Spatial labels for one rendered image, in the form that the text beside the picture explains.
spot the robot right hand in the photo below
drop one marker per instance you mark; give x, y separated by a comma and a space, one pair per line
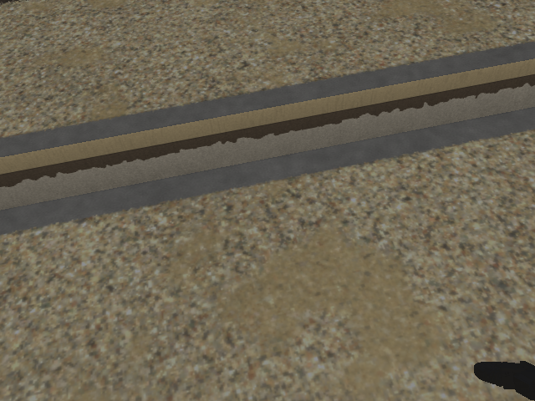
518, 376

